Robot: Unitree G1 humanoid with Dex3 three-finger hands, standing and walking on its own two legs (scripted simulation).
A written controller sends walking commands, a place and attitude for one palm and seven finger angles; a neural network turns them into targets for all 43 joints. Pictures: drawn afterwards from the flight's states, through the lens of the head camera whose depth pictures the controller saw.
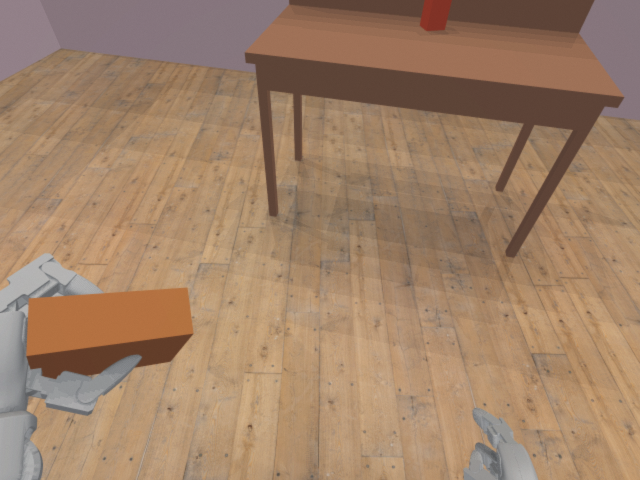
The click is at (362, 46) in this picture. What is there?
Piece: table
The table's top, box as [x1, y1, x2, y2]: [245, 4, 623, 107]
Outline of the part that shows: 245,51 245,60 246,62 613,107 617,107 623,98 620,91 579,34 570,32 447,20 444,30 426,31 419,25 420,17 289,4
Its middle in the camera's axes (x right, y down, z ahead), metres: +0.37 -0.69 +1.39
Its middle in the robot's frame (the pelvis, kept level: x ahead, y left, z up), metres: +1.52 -0.28 -0.04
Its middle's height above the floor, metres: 0.73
